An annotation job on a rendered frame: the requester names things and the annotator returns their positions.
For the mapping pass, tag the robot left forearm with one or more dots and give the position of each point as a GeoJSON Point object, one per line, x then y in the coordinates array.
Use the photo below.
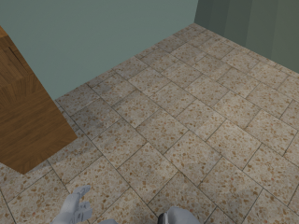
{"type": "Point", "coordinates": [64, 218]}

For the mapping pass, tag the robot left hand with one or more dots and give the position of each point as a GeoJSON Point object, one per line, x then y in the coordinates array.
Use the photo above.
{"type": "Point", "coordinates": [81, 211]}

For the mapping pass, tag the drawer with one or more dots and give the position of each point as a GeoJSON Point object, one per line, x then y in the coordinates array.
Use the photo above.
{"type": "Point", "coordinates": [10, 68]}

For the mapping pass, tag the right robot thigh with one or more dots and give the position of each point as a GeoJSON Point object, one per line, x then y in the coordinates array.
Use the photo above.
{"type": "Point", "coordinates": [179, 216]}

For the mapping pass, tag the cabinet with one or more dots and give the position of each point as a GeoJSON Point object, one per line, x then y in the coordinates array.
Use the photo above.
{"type": "Point", "coordinates": [32, 128]}

